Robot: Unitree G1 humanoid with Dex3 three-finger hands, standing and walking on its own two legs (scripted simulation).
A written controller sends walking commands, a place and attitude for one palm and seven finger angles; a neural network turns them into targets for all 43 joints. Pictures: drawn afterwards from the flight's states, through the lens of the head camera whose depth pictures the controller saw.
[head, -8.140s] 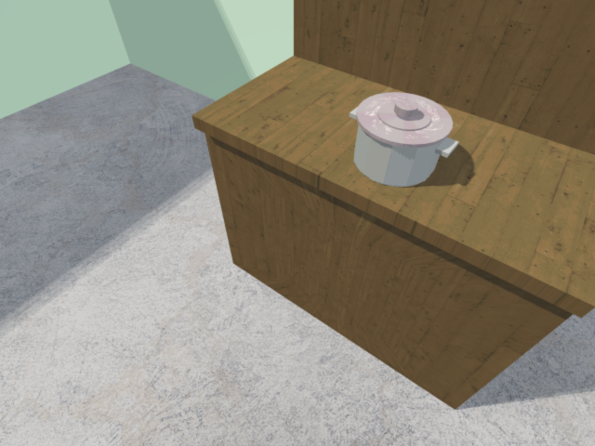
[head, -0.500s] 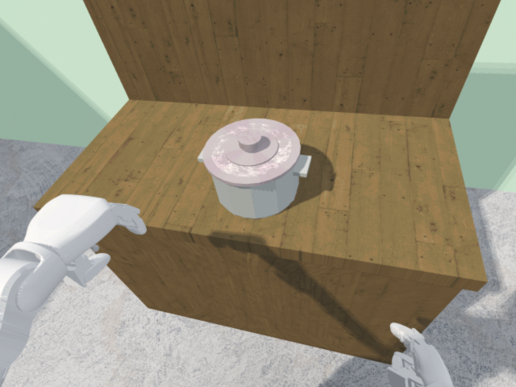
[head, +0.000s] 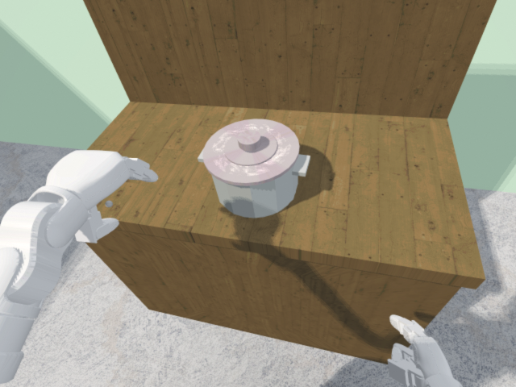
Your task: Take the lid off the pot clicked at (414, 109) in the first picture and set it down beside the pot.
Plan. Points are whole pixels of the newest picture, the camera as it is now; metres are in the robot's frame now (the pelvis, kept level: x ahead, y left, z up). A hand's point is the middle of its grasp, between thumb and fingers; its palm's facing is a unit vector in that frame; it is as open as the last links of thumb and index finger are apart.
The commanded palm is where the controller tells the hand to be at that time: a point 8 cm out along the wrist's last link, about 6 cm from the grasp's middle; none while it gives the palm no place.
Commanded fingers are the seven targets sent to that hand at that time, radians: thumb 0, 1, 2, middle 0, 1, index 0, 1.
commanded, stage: move the open hand above the knob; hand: left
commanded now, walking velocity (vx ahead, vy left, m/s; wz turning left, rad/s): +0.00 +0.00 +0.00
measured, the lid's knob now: (249, 140) +0.54 +0.08 +0.08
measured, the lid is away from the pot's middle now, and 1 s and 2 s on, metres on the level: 0.00 0.00 0.00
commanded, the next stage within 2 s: none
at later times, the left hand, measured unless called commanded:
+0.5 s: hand (166, 172) +0.38 +0.18 +0.15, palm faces -0.20 +0.03 -0.98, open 10.1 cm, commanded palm +0.37 +0.17 +0.22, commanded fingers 0.00 -0.30 1.43 -0.83 -0.08 -0.83 -0.08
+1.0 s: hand (206, 143) +0.44 +0.13 +0.16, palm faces -0.21 +0.02 -0.98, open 10.1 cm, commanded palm +0.43 +0.13 +0.22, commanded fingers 0.00 -0.30 1.43 -0.83 -0.08 -0.83 -0.08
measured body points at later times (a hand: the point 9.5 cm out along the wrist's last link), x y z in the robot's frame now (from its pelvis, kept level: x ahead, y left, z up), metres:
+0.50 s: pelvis +0.01 +0.00 +0.00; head +0.03 -0.06 +0.45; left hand +0.38 +0.18 +0.21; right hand +0.20 -0.23 -0.11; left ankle +0.02 +0.06 -0.74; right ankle +0.05 -0.13 -0.74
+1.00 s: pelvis +0.02 -0.01 +0.00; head +0.04 -0.06 +0.44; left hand +0.45 +0.12 +0.21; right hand +0.18 -0.26 -0.13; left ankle +0.02 +0.06 -0.74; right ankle +0.05 -0.13 -0.74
